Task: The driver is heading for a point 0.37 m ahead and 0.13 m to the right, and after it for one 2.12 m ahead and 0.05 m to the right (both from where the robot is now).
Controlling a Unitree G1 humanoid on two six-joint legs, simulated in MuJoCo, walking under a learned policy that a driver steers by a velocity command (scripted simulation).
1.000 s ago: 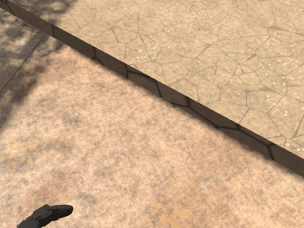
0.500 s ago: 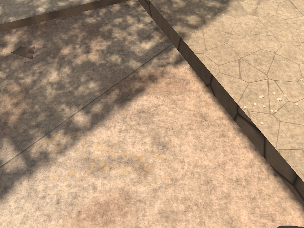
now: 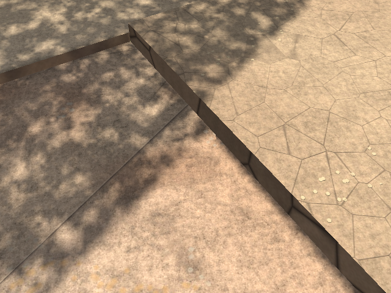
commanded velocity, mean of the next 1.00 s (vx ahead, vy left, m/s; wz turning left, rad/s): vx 0.23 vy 0.00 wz -0.04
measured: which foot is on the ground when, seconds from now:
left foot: down 0.00-0.22, up 0.24-0.62, down 0.64-1.00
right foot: up 0.00-0.18, down 0.20-0.66, up 0.68-1.00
